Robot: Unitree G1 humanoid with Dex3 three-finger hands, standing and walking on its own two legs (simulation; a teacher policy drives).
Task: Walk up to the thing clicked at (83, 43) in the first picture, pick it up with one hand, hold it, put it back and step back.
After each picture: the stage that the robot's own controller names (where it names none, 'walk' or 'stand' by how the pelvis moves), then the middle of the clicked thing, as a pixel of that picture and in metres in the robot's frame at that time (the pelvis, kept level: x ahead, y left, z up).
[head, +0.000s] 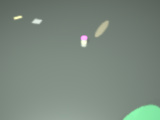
stand; (84, 41) +1.46 +0.00 -0.72
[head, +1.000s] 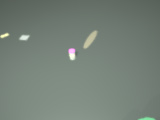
walk; (72, 54) +1.34 +0.22 -0.70
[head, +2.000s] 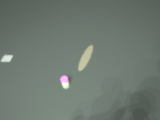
walk; (65, 82) +0.87 +0.28 -0.72
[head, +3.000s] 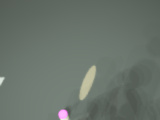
walk; (64, 117) +0.54 +0.25 -0.72
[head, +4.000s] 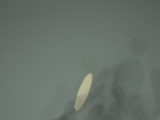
stand; out of the picture +0.44 +0.21 -0.72
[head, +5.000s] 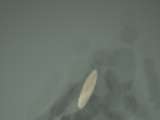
walk; out of the picture +0.38 +0.14 -0.71
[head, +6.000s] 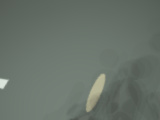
stand; out of the picture +0.41 +0.19 -0.70
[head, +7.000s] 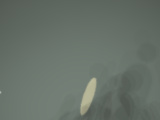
walk; out of the picture +0.45 +0.22 -0.72
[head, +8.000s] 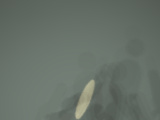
stand; out of the picture +0.37 +0.18 -0.71
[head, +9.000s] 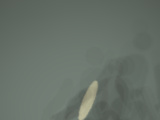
walk; out of the picture +0.35 +0.19 -0.72
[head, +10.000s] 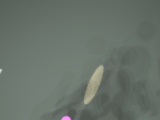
walk; out of the picture +0.39 +0.17 -0.69
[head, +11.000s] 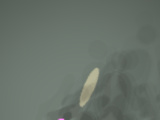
stand; out of the picture +0.39 +0.20 -0.69
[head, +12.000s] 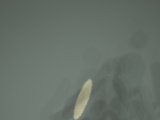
stand; out of the picture +0.36 +0.22 -0.72
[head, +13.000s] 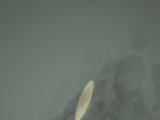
stand; out of the picture +0.35 +0.21 -0.72
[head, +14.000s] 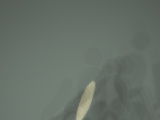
stand; out of the picture +0.34 +0.21 -0.72
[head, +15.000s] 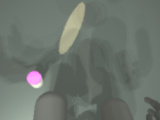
go down; (35, 80) +0.40 +0.25 -0.41
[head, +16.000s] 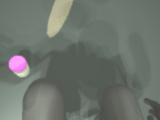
go down; (20, 67) +0.40 +0.29 -0.29
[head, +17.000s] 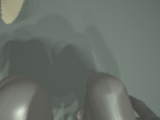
close in; out of the picture +0.37 +0.32 -0.22
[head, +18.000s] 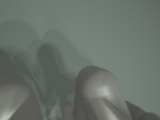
close; out of the picture +0.36 +0.33 -0.21
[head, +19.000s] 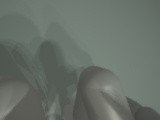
lift; out of the picture +0.35 +0.33 -0.21
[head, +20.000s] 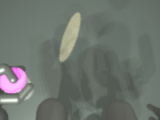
lift; (18, 85) +0.32 +0.23 -0.02
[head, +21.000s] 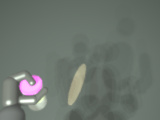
hold; (34, 93) +0.33 +0.19 -0.01
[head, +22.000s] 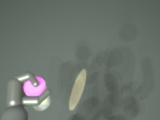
hold; (38, 94) +0.33 +0.18 -0.01
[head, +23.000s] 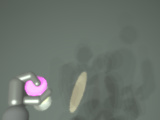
hold; (39, 94) +0.33 +0.17 +0.00
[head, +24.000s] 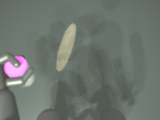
crouch; (20, 72) +0.39 +0.23 -0.07
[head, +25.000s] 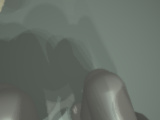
lower; out of the picture +0.39 +0.32 -0.21
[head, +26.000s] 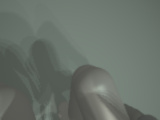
lower; out of the picture +0.38 +0.34 -0.22
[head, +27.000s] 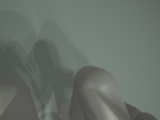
lower; out of the picture +0.37 +0.34 -0.22
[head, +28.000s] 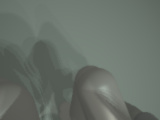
lower; out of the picture +0.37 +0.34 -0.22
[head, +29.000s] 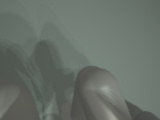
rest; out of the picture +0.37 +0.34 -0.22
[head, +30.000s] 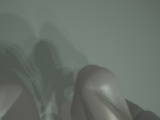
withdraw; out of the picture +0.36 +0.33 -0.22
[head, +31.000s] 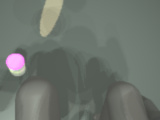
walk; (16, 65) +0.41 +0.29 -0.29
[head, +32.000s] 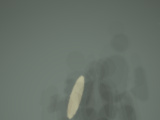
stand; out of the picture +0.35 +0.21 -0.65
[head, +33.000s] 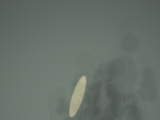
stand; out of the picture +0.37 +0.23 -0.67
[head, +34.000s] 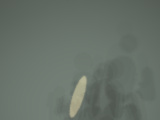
stand; out of the picture +0.37 +0.23 -0.67
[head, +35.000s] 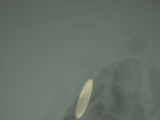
stand; out of the picture +0.39 +0.21 -0.72
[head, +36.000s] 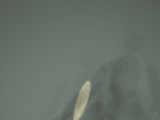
stand; out of the picture +0.36 +0.22 -0.72
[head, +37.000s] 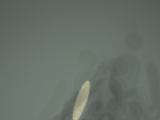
walk; out of the picture +0.35 +0.22 -0.73
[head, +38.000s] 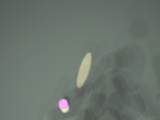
walk; (64, 106) +0.53 +0.23 -0.71
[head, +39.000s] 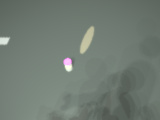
walk; (68, 65) +0.90 +0.19 -0.70
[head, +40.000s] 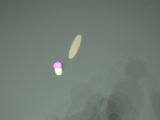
stand; (58, 69) +0.99 +0.25 -0.70
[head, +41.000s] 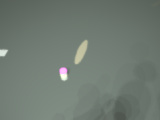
stand; (63, 74) +0.97 +0.23 -0.73
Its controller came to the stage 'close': yes
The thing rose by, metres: 0.70
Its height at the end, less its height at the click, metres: +0.00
